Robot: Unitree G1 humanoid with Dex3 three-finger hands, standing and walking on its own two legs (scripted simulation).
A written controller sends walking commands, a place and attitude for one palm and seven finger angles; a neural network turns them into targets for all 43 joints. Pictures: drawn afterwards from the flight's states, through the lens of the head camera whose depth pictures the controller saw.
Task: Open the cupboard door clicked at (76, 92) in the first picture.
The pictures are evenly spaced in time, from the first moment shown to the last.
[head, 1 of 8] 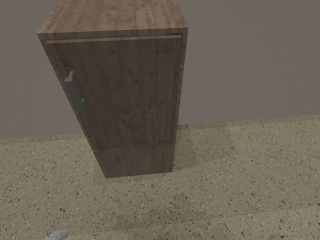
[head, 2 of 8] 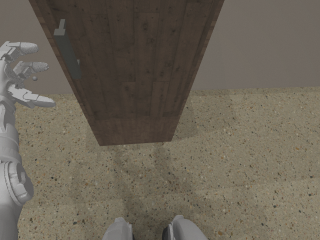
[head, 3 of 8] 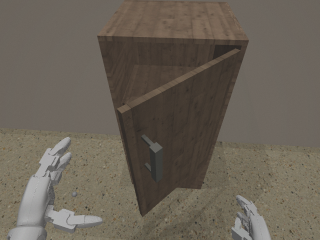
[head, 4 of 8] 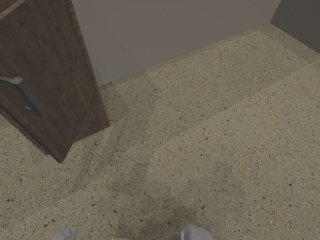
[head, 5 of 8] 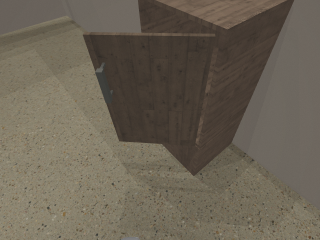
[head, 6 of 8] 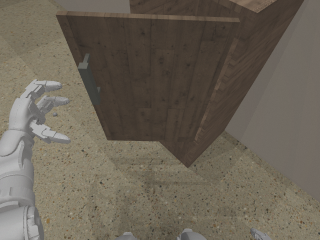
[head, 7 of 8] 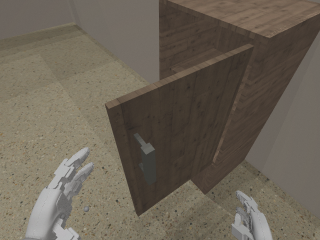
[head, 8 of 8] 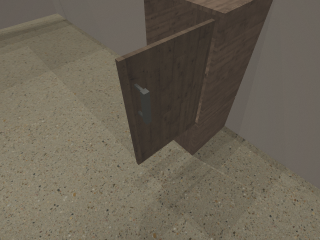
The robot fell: no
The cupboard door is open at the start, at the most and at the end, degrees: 0 88 87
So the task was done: yes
